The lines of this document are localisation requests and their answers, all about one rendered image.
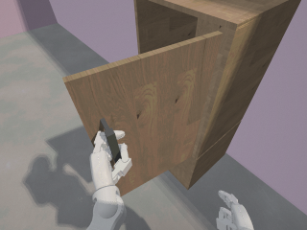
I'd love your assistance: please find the robot left hand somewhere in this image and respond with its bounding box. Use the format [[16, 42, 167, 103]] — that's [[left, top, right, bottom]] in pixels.
[[89, 130, 132, 191]]

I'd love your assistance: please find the robot left forearm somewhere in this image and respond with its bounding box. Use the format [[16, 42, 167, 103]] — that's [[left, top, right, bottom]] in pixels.
[[86, 185, 127, 230]]

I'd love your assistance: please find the robot right hand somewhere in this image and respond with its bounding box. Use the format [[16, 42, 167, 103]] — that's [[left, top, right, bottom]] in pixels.
[[216, 190, 254, 230]]

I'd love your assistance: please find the cupboard door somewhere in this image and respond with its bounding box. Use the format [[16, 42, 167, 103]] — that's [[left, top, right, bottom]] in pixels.
[[62, 31, 223, 196]]

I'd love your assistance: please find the handle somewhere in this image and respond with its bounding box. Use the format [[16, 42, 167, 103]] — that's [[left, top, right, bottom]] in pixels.
[[100, 118, 122, 164]]

